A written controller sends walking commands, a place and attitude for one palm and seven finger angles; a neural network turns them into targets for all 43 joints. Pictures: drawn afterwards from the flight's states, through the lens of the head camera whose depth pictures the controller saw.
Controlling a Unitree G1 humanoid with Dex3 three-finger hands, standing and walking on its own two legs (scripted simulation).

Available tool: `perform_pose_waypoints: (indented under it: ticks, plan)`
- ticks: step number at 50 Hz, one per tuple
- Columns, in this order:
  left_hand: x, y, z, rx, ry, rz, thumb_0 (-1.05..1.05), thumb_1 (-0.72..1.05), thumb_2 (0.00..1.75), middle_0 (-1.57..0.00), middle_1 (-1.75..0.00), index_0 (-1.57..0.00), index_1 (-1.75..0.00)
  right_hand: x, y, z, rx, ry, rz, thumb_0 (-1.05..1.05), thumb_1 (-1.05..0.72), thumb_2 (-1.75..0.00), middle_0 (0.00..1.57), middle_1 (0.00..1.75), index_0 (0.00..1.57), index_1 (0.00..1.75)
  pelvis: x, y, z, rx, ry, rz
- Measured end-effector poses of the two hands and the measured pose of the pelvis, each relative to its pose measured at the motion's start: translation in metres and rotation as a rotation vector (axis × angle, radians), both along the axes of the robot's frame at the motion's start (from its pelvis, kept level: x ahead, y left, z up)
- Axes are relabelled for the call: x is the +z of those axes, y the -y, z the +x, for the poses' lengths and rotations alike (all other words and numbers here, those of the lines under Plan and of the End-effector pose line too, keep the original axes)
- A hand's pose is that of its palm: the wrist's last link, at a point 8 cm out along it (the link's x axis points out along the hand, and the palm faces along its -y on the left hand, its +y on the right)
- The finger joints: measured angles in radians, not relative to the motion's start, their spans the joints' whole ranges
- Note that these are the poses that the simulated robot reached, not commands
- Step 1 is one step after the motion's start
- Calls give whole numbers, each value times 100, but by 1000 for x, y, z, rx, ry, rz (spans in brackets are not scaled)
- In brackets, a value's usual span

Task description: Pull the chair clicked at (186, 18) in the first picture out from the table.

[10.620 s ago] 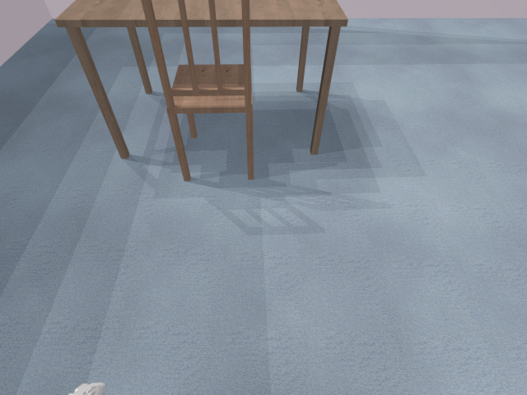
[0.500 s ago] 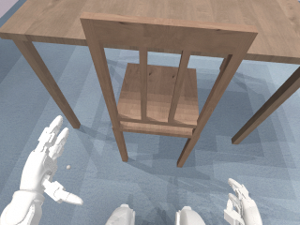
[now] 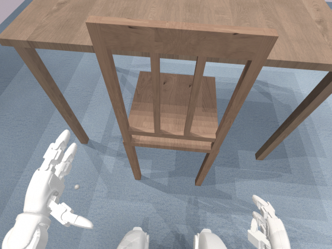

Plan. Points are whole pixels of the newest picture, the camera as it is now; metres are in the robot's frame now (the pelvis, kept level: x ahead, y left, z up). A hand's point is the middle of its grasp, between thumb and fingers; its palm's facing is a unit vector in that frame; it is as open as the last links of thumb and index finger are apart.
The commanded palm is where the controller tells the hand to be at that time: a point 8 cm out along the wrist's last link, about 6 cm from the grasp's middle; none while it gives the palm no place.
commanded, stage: aim the fingers beside a spindle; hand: left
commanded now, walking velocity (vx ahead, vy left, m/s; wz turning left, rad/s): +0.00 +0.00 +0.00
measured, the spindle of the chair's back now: (156, 100) +0.51 +0.06 +0.02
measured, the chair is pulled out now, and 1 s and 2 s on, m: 0.00 0.00 0.00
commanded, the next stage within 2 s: none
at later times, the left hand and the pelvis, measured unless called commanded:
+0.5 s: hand (89, 173) +0.28 +0.19 +0.03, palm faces -0.05 -1.00 -0.06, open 16.9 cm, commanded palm +0.26 +0.25 +0.03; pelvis +0.00 +0.00 -0.01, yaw +0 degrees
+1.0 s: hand (100, 157) +0.32 +0.18 +0.01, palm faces -0.06 -1.00 -0.04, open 16.9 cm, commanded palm +0.31 +0.24 +0.01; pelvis -0.01 +0.00 -0.02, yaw -1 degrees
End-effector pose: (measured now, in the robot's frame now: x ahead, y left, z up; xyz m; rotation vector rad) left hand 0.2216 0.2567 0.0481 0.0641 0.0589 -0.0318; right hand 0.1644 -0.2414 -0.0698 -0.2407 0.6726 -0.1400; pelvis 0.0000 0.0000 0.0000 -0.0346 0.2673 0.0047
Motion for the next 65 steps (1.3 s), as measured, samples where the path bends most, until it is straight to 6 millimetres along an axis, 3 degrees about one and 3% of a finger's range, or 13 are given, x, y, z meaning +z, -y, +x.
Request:
perform_pose_waypoints:
  ticks: [9,30,65]
  plan:
    - [-3,4,5,-5,4,-5,-1,-50,30,-6,-8,-6,-8,-4,1,1,10,1,0,1,-90,-90,21,30,21,30,-2,2,-1,2,-6,3]
    - [-20,13,45,-25,19,-11,-1,-50,30,-6,-8,-6,-8,-23,16,-23,-27,-84,-18,1,-90,-90,21,30,21,30,-11,4,-6,-9,-42,9]
    - [-51,29,113,-40,30,-23,-1,-50,30,-6,-8,-6,-8,-55,16,-49,-48,-235,-17,1,-90,-90,21,30,21,30,-29,-1,-11,-19,-111,10]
